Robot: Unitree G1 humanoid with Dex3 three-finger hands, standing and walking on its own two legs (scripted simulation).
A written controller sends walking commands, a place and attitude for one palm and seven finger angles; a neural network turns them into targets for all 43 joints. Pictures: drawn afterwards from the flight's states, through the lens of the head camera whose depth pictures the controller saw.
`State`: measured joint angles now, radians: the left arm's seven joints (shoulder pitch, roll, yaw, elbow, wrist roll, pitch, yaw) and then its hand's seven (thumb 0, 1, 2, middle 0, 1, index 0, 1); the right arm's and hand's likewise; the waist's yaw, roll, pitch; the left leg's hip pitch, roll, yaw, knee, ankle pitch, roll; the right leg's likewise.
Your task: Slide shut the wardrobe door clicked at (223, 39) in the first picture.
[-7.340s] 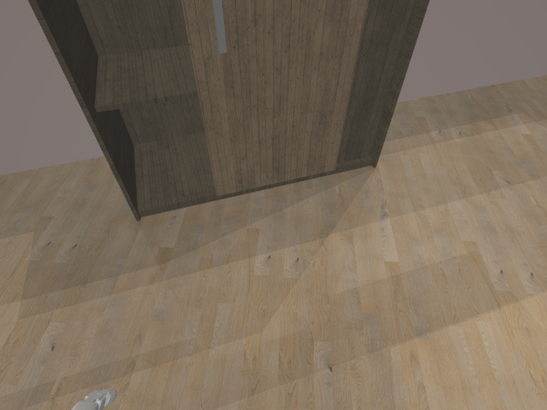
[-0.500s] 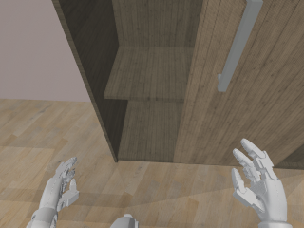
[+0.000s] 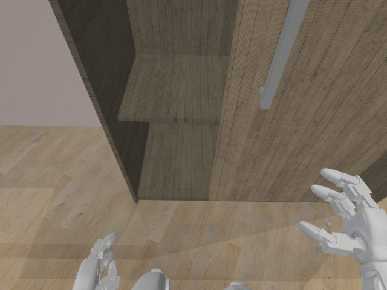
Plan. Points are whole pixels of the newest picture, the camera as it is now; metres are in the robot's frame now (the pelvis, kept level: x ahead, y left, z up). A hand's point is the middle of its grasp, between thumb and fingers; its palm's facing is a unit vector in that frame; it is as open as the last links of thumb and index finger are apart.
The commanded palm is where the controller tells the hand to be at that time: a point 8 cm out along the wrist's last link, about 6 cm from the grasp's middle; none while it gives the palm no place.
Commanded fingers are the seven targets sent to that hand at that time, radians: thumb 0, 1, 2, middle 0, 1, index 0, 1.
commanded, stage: raise the hand with hooked fingers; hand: right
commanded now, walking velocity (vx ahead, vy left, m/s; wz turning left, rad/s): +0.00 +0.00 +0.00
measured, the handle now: (277, 55) +0.59 -0.14 +0.18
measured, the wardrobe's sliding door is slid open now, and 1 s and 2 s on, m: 0.37 0.37 0.37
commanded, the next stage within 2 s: move the hooked fingers beside the handle in 1.26 s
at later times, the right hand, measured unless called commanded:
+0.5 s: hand (372, 183) +0.29 -0.26 +0.15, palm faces +0.03 +1.00 -0.07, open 13.7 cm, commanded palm +0.26 -0.31 +0.16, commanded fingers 0.00 0.50 -0.30 0.30 1.20 0.30 1.20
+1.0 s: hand out of the picture +0.32 -0.27 +0.18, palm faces +0.01 +1.00 -0.05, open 14.0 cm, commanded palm +0.28 -0.32 +0.19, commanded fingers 0.00 0.50 -0.30 0.30 1.20 0.30 1.20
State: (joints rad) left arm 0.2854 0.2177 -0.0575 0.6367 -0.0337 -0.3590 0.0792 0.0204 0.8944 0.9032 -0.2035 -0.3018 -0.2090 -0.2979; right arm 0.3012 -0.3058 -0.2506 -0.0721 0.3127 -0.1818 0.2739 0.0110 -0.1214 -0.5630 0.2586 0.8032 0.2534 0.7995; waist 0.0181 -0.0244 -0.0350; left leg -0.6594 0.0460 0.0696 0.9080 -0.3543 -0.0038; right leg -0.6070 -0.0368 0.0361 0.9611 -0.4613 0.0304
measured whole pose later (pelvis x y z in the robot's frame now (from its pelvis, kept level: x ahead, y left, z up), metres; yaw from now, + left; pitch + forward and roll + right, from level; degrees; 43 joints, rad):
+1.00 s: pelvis +0.04 +0.00 +0.05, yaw +0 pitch +0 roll +1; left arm 0.24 0.29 -0.05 0.64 -0.07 -0.28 0.10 0.02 0.90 0.90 -0.20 -0.30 -0.20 -0.30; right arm -0.03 -0.45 -0.44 0.15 0.36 0.05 0.47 -0.01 0.50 -0.30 0.30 1.20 0.30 1.20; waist -0.03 -0.04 -0.01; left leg -0.28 0.03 0.07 0.54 -0.25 -0.01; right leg -0.23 -0.05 0.02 0.59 -0.35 0.03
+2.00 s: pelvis +0.04 +0.00 +0.04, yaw +1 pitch +2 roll +1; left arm 0.27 0.28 -0.04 0.67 -0.06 -0.24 0.11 0.02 0.90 0.90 -0.20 -0.30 -0.20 -0.30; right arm -0.36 -0.42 -0.36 0.45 0.26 0.02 0.37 -0.01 0.50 -0.30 0.30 1.20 0.30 1.20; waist 0.01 -0.02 -0.01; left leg -0.35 0.03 0.06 0.55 -0.24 -0.01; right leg -0.29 -0.04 0.01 0.60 -0.35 0.02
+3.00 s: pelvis +0.03 -0.01 +0.03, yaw +3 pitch +10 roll +1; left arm 0.39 0.28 -0.02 0.73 -0.03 -0.13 0.06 0.01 0.90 0.90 -0.20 -0.30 -0.20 -0.30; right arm -0.92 -0.54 -0.36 1.09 0.12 -0.18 0.29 -0.01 0.50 -0.30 0.30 1.20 0.30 1.20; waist 0.13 -0.01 -0.04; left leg -0.57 0.01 0.03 0.61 -0.23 -0.01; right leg -0.51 -0.06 -0.01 0.69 -0.36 0.02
